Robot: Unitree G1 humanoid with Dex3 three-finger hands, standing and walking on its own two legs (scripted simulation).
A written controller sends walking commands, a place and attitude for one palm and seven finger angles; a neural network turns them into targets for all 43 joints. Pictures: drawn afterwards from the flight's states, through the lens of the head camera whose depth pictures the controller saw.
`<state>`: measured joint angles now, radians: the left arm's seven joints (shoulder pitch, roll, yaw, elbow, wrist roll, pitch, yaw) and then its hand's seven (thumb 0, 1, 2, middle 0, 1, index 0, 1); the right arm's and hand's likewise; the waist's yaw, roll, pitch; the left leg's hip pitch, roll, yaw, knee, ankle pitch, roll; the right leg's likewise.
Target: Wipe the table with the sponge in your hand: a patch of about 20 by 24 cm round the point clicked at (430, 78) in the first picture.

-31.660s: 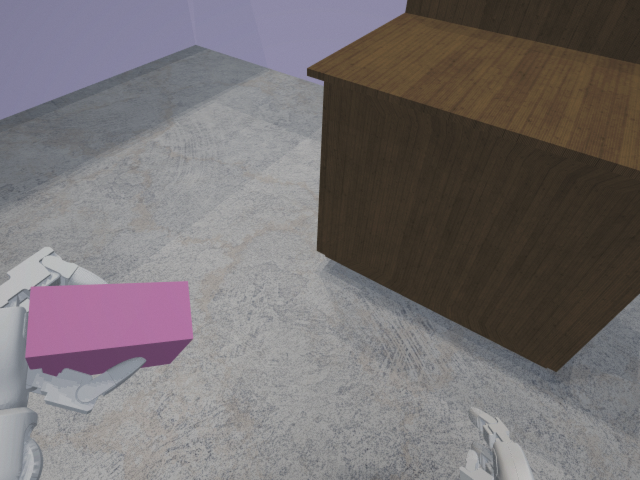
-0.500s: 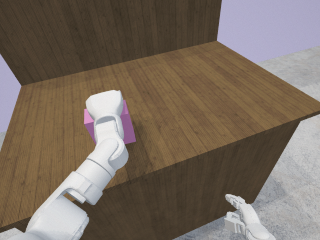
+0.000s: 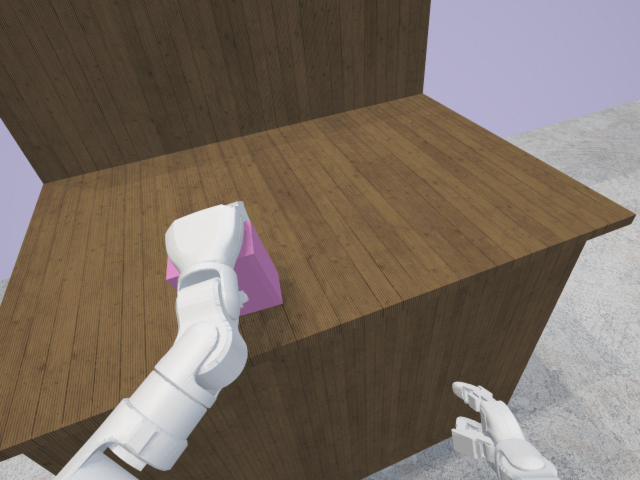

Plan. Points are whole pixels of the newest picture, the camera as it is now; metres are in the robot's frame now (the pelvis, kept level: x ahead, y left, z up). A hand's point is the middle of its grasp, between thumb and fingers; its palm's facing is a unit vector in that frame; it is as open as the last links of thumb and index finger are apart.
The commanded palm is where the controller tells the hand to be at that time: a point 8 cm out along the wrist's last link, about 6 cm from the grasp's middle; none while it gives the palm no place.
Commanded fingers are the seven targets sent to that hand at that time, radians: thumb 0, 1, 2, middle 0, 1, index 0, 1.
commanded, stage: wipe back along the third lane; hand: left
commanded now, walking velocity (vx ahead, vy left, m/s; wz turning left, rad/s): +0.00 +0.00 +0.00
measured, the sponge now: (234, 283) +0.33 +0.17 +0.10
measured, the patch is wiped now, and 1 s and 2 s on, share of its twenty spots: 0.95 0.95 0.95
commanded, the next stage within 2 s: slide back across to the middle lane in 0.20 s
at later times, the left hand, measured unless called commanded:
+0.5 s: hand (226, 277) +0.30 +0.16 +0.15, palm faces +0.25 -0.22 -0.94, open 9.7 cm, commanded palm +0.24 +0.17 +0.19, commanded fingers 0.00 0.10 1.30 -1.20 -1.60 -1.20 -1.60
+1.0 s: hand (177, 290) +0.27 +0.20 +0.16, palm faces +0.24 -0.22 -0.95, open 9.7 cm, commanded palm +0.22 +0.21 +0.21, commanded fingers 0.00 0.10 1.30 -1.20 -1.60 -1.20 -1.60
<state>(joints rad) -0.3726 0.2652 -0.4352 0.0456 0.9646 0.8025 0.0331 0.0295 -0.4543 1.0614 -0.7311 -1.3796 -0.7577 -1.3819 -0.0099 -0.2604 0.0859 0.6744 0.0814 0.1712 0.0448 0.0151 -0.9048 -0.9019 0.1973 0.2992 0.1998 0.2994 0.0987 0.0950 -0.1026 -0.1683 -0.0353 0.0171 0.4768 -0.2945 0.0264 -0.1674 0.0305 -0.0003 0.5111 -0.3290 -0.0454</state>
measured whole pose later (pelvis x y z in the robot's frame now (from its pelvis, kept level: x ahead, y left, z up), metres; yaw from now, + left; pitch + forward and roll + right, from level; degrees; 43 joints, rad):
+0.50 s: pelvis +0.00 -0.02 +0.00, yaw -2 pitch -2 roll +1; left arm -0.19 0.30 -0.34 -0.17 0.91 0.77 0.05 0.02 -0.45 1.06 -0.73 -1.38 -0.75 -1.39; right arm 0.00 -0.25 0.10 0.66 0.07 0.20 0.03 0.02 -0.90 -0.90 0.20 0.30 0.20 0.30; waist 0.10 0.10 -0.08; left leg -0.13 0.00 0.04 0.46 -0.29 0.00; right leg -0.14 0.06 0.02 0.50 -0.31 -0.07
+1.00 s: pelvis -0.02 -0.02 +0.00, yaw -2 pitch -3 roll +1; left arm -0.14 0.40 -0.20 -0.21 0.84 0.75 -0.01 -0.01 -0.46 1.06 -0.75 -1.37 -0.77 -1.37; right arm -0.02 -0.27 0.09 0.65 0.06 0.14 -0.04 0.01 -0.90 -0.90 0.20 0.30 0.20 0.30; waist 0.11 0.11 -0.05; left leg -0.11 0.01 0.03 0.43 -0.25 -0.01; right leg -0.12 0.08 0.01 0.46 -0.27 -0.08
